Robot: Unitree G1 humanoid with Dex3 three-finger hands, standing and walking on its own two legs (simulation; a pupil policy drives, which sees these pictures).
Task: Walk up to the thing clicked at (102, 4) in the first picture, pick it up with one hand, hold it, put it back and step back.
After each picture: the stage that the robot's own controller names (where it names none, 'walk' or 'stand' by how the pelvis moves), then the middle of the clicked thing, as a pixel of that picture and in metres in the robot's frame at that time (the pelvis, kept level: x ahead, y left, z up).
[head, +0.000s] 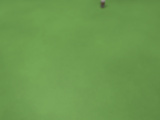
stand; (102, 3) +2.25 -0.29 -0.72
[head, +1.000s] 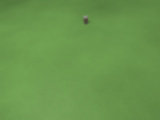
walk; (85, 20) +2.12 +0.14 -0.70
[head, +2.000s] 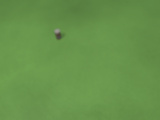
walk; (58, 34) +1.44 +0.41 -0.72
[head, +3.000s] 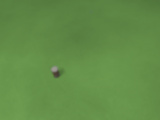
walk; (55, 72) +0.96 +0.38 -0.72
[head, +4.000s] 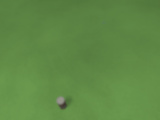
walk; (61, 103) +0.60 +0.30 -0.72
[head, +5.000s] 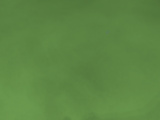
stand; out of the picture +0.38 +0.24 -0.70
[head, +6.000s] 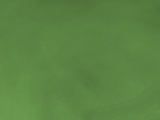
stand; out of the picture +0.31 +0.22 -0.72
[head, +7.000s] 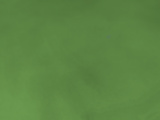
stand; out of the picture +0.32 +0.24 -0.72
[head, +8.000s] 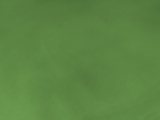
stand; out of the picture +0.32 +0.24 -0.73
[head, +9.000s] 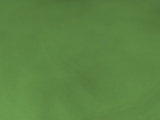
stand; out of the picture +0.31 +0.24 -0.73
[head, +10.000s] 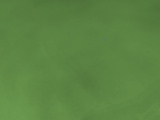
go down; out of the picture +0.31 +0.24 -0.73
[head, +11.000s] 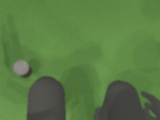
go down; (23, 69) +0.37 +0.28 -0.35
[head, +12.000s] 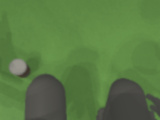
go down; (20, 69) +0.36 +0.29 -0.30
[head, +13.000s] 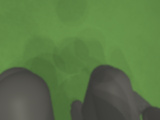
close in; out of the picture +0.33 +0.32 -0.22
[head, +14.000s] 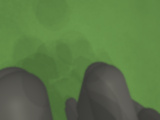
close; out of the picture +0.34 +0.32 -0.21
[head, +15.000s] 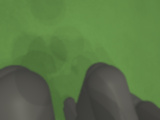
lift; out of the picture +0.32 +0.32 -0.22
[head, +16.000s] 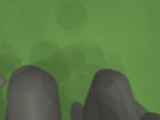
lift; out of the picture +0.30 +0.28 -0.18
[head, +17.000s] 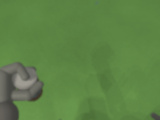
lift; (29, 85) +0.32 +0.19 +0.01
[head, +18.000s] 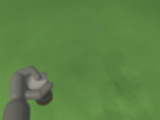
hold; (40, 89) +0.33 +0.17 +0.00
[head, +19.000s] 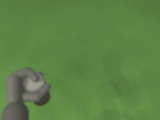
hold; (38, 89) +0.32 +0.18 +0.00
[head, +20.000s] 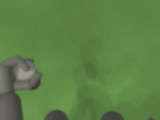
crouch; (28, 76) +0.36 +0.21 -0.06
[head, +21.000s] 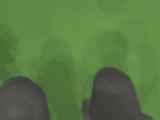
lower; out of the picture +0.39 +0.31 -0.17
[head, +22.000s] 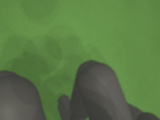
lower; out of the picture +0.37 +0.33 -0.22
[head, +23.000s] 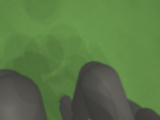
lower; out of the picture +0.36 +0.33 -0.22
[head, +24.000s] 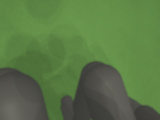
lower; out of the picture +0.35 +0.33 -0.21
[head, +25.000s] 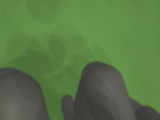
lower; out of the picture +0.34 +0.33 -0.21
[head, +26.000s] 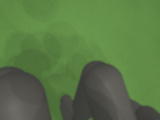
withdraw; out of the picture +0.33 +0.31 -0.22
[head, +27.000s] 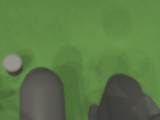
stand; (13, 66) +0.36 +0.28 -0.27
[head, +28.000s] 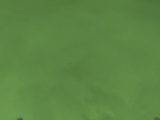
stand; out of the picture +0.31 +0.21 -0.64
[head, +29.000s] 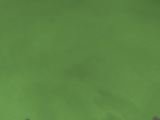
stand; out of the picture +0.33 +0.23 -0.67
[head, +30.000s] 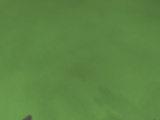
stand; out of the picture +0.32 +0.22 -0.67
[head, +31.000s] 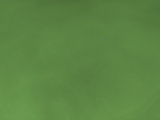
stand; out of the picture +0.36 +0.21 -0.72
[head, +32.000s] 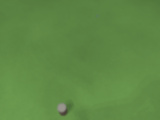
walk; (62, 109) +0.45 +0.21 -0.71
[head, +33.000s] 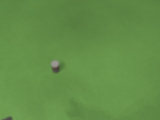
walk; (55, 66) +0.76 +0.22 -0.69
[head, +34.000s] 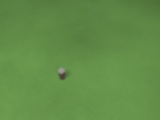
stand; (61, 74) +0.92 +0.25 -0.71
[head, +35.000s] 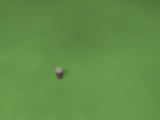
stand; (59, 73) +0.92 +0.28 -0.73
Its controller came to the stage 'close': yes
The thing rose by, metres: 0.72
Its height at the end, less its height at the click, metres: +0.00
